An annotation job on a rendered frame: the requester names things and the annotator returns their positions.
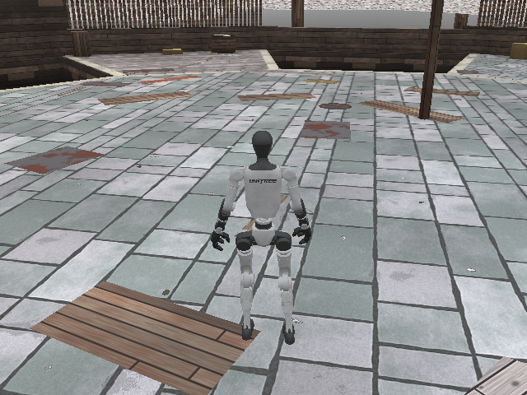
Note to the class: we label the robot right upper arm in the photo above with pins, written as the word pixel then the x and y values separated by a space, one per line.
pixel 289 175

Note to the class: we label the robot right forearm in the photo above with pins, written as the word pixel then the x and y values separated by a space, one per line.
pixel 302 217

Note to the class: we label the robot left upper arm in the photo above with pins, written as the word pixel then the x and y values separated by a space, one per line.
pixel 236 175

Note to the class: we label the robot left forearm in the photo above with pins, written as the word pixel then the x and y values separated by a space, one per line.
pixel 221 219

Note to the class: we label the robot right hand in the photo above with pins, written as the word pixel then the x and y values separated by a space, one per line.
pixel 299 232

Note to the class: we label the right robot foot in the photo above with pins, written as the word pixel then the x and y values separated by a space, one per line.
pixel 289 337

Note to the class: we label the robot left hand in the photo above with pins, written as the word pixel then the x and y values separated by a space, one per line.
pixel 216 238

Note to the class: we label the humanoid robot torso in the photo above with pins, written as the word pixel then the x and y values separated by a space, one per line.
pixel 263 199

